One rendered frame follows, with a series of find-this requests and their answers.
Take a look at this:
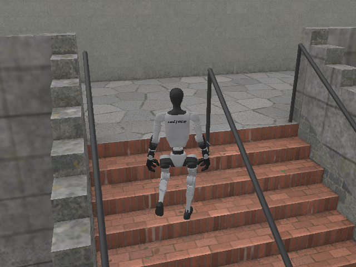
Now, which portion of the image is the robot left forearm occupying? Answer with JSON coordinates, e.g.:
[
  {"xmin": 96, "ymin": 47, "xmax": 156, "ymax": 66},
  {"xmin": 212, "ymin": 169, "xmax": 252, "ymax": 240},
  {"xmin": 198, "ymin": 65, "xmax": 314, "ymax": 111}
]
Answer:
[{"xmin": 147, "ymin": 135, "xmax": 157, "ymax": 160}]

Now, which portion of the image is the robot right thigh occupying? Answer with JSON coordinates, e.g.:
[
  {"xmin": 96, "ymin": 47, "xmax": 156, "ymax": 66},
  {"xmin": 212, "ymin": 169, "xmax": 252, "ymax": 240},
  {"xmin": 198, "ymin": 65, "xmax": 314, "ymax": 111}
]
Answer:
[{"xmin": 186, "ymin": 154, "xmax": 197, "ymax": 186}]

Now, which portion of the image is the left robot upper arm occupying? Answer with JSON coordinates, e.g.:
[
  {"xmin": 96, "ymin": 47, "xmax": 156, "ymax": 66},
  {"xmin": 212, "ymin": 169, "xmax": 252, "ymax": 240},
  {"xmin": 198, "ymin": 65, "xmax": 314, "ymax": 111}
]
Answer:
[{"xmin": 151, "ymin": 112, "xmax": 165, "ymax": 144}]

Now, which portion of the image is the robot right forearm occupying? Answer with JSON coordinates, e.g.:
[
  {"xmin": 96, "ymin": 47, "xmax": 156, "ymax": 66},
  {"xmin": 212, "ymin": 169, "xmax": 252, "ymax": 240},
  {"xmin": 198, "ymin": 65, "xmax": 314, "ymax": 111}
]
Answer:
[{"xmin": 198, "ymin": 135, "xmax": 209, "ymax": 159}]

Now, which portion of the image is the robot left hand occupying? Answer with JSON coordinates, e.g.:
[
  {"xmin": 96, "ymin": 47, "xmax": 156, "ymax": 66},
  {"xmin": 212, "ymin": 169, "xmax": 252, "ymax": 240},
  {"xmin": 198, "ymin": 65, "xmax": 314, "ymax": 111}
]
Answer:
[{"xmin": 146, "ymin": 159, "xmax": 160, "ymax": 172}]

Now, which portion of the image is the robot right hand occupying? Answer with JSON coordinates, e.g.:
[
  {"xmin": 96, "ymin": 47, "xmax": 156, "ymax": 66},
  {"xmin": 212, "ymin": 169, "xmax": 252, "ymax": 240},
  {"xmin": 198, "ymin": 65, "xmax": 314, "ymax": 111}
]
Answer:
[{"xmin": 197, "ymin": 157, "xmax": 210, "ymax": 171}]

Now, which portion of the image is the right robot upper arm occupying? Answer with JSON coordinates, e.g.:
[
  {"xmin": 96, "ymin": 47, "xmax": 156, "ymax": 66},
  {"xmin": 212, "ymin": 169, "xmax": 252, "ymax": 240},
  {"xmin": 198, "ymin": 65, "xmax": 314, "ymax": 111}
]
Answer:
[{"xmin": 189, "ymin": 112, "xmax": 204, "ymax": 142}]

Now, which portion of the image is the robot thigh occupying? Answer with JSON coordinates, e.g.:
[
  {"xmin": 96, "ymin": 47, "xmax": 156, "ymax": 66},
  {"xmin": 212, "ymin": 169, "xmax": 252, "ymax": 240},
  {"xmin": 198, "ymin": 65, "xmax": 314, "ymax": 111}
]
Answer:
[
  {"xmin": 160, "ymin": 155, "xmax": 171, "ymax": 180},
  {"xmin": 186, "ymin": 154, "xmax": 197, "ymax": 186}
]

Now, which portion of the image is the robot left thigh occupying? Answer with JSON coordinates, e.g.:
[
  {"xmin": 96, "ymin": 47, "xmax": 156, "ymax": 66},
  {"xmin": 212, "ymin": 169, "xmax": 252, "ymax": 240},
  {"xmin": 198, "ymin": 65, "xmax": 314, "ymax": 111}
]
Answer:
[{"xmin": 160, "ymin": 155, "xmax": 171, "ymax": 180}]

